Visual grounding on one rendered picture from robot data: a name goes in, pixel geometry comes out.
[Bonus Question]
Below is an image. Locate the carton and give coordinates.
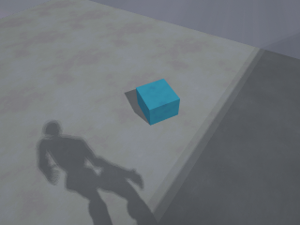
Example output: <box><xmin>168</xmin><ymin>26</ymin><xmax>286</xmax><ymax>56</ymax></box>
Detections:
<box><xmin>136</xmin><ymin>79</ymin><xmax>180</xmax><ymax>126</ymax></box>

